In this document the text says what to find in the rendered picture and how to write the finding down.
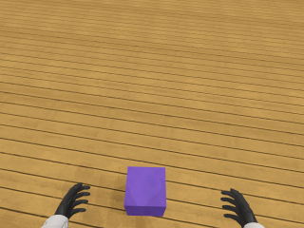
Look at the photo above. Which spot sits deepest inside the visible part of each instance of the left robot hand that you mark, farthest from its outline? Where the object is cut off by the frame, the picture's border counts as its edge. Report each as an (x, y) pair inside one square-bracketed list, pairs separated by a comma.
[(69, 201)]

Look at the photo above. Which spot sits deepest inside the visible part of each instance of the carton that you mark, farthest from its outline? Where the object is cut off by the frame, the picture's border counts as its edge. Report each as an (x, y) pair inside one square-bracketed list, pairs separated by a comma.
[(145, 191)]

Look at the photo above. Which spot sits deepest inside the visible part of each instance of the right robot hand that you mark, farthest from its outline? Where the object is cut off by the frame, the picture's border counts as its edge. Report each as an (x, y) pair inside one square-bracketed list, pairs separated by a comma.
[(244, 213)]

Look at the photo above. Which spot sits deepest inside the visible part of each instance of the robot left forearm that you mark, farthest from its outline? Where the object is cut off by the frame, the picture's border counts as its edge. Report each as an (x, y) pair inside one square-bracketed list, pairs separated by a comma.
[(56, 221)]

